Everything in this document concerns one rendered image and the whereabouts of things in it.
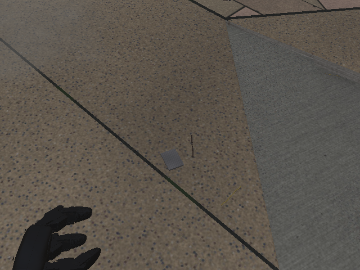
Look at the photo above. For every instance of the left robot hand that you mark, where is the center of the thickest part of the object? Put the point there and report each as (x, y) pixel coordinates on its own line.
(39, 244)

